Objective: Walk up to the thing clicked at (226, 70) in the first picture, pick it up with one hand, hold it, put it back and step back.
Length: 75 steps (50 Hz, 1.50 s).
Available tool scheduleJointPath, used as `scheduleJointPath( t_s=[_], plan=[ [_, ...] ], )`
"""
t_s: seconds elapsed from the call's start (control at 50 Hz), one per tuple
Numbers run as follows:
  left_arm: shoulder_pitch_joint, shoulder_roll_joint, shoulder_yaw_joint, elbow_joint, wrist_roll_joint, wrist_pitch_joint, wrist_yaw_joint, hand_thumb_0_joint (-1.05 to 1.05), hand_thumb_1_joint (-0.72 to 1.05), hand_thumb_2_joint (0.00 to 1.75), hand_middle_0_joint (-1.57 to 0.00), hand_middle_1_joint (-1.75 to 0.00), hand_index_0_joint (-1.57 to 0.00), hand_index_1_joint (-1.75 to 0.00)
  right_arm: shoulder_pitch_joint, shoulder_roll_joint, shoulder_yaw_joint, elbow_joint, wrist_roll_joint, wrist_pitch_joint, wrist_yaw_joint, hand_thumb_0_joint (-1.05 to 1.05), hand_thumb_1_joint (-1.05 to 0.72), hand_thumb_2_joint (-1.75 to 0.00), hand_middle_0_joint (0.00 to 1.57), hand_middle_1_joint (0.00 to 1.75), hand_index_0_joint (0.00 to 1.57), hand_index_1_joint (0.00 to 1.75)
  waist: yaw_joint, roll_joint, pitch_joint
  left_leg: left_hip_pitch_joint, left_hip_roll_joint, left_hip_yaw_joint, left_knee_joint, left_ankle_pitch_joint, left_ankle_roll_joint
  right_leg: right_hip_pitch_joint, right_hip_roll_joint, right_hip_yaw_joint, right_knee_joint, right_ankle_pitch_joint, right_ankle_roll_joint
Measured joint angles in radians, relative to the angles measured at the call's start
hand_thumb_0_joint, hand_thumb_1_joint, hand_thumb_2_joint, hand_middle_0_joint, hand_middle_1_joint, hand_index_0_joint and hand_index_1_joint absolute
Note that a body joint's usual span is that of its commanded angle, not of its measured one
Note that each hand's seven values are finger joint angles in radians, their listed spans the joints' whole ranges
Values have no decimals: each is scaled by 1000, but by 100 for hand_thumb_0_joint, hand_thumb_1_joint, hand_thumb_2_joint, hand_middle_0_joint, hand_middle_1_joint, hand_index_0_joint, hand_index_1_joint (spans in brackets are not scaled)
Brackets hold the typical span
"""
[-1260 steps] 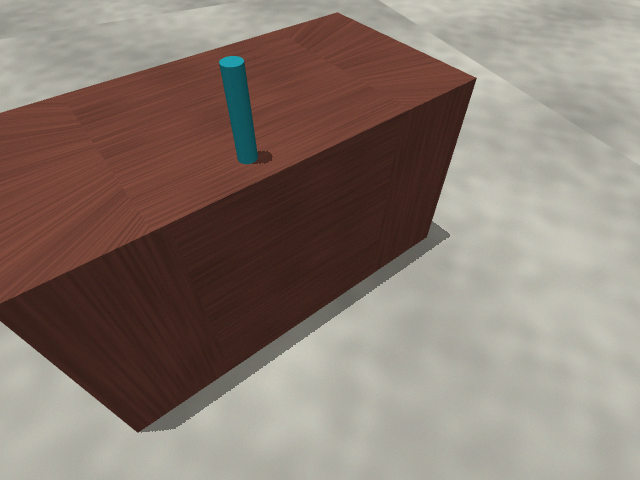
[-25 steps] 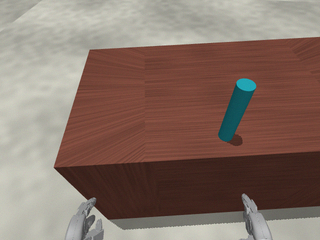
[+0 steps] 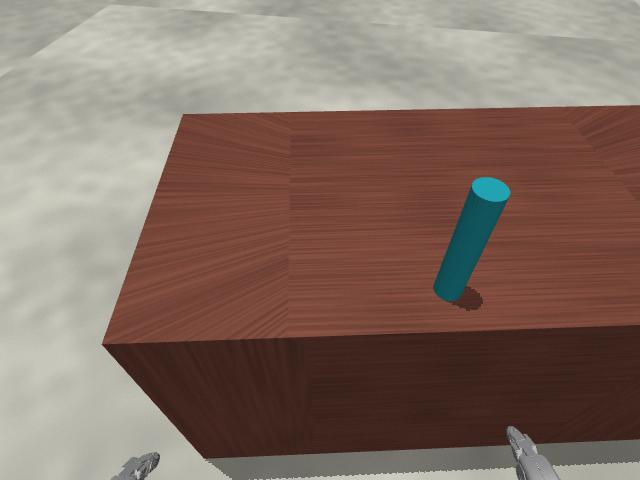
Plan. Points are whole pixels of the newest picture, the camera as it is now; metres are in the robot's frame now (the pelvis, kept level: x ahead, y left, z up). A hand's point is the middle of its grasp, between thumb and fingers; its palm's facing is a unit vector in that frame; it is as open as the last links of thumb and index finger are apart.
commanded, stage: home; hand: right
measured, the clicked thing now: (466, 246) +0.43 -0.19 +0.04
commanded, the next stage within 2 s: stand in 1.76 s
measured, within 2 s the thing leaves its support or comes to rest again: neither
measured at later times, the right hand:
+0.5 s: hand out of the picture +0.02 -0.26 -0.14, palm faces -0.06 +0.93 -0.37, open 17.4 cm
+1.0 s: hand out of the picture +0.04 -0.24 -0.14, palm faces -0.06 +0.93 -0.36, open 17.3 cm
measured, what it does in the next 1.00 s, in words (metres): stands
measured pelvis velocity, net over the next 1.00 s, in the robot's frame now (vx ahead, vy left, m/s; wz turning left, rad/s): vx -0.03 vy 0.01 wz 0.01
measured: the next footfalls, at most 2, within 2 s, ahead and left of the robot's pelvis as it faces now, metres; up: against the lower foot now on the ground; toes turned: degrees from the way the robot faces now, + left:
none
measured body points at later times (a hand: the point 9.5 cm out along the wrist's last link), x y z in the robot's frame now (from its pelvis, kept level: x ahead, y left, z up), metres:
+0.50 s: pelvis -0.04 +0.00 +0.01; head -0.05 +0.01 +0.46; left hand +0.01 +0.30 -0.13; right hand +0.02 -0.30 -0.12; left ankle +0.00 +0.12 -0.74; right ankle -0.04 -0.11 -0.74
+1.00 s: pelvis -0.03 +0.01 +0.01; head -0.03 +0.02 +0.46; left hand +0.02 +0.31 -0.13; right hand +0.04 -0.29 -0.12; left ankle +0.00 +0.12 -0.74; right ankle -0.04 -0.11 -0.74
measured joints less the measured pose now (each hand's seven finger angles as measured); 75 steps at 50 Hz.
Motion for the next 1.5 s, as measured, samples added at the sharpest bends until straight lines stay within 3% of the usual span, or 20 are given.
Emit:
scheduleJointPath(
  t_s=[0.2, 0.48, 1.5],
  plan=[
    [0, 93, 16, 160, -2, 11, -10, 0, 90, 90, -21, -30, -20, -30, 6, -97, -16, 199, 7, 23, 17, -1, 56, -4, 5, 5, 5, 5, -13, -9, -4, 54, 10, -11, -49, 40, -5, 65, 11, -10, -69, 48, -6],
    [-10, 78, -12, 307, -10, 12, -26, 0, 90, 90, -21, -30, -20, -30, -6, -90, 13, 345, 12, 33, 29, 0, 53, -5, 6, 5, 6, 6, -15, -6, 26, 80, 10, -11, -137, 118, -4, 89, 13, -10, -155, 126, -5],
    [-76, 71, -8, 355, -21, 8, -11, 0, 90, 90, -21, -30, -20, -30, -79, -78, 3, 395, 22, 24, 22, 0, 52, -6, 6, 6, 6, 6, -10, -8, 38, 112, -23, 0, -189, 113, 21, 128, -20, -2, -219, 128, 25]
  ],
)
